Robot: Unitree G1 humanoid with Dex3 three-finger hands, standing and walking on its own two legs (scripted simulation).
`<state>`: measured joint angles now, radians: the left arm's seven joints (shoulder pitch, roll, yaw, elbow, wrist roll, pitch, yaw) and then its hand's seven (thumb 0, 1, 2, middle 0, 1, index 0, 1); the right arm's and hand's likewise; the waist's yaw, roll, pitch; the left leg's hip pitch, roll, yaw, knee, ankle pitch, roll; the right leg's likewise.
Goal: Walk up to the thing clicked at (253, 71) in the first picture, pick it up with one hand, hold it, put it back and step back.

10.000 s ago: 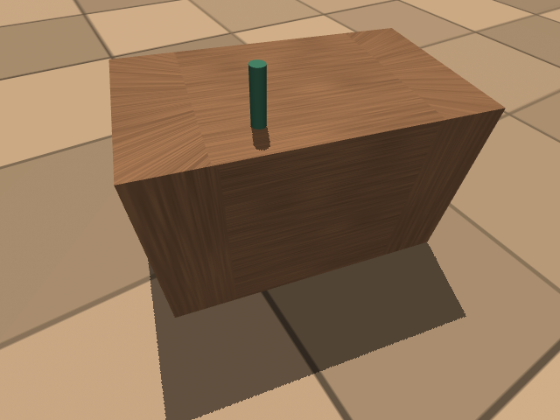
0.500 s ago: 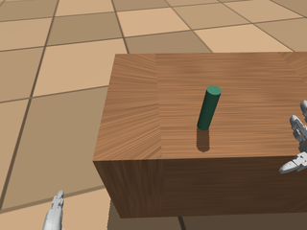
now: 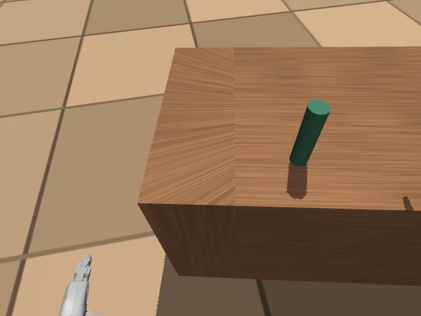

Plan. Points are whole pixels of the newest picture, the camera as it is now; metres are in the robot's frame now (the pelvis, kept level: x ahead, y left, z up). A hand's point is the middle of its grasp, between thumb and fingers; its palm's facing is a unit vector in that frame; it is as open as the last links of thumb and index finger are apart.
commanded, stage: go down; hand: right
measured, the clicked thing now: (307, 136) +0.50 -0.19 +0.03
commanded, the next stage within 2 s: approach in 1.44 s
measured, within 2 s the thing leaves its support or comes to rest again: neither
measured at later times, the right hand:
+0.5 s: hand out of the picture +0.39 -0.37 +0.12, palm faces +0.12 +0.99 +0.01, open 17.6 cm
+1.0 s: hand out of the picture +0.41 -0.38 +0.12, palm faces +0.12 +0.99 +0.01, open 17.6 cm
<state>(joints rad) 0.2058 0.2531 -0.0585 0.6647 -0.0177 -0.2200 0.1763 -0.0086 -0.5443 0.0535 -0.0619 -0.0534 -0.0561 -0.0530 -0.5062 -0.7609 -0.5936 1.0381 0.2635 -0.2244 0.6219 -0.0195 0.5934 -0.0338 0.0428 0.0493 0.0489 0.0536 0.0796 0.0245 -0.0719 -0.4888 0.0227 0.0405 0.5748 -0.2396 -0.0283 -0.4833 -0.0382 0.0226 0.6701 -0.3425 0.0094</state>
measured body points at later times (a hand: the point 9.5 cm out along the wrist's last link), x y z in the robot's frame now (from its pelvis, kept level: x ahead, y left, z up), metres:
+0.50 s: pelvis +0.00 -0.01 -0.01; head +0.06 -0.04 +0.43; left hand +0.15 +0.26 -0.07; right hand +0.38 -0.42 +0.12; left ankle +0.02 +0.14 -0.72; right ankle -0.01 -0.12 -0.72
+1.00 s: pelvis -0.01 -0.01 -0.02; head +0.07 -0.05 +0.42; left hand +0.14 +0.25 -0.07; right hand +0.40 -0.43 +0.12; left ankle +0.02 +0.14 -0.72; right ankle -0.01 -0.12 -0.72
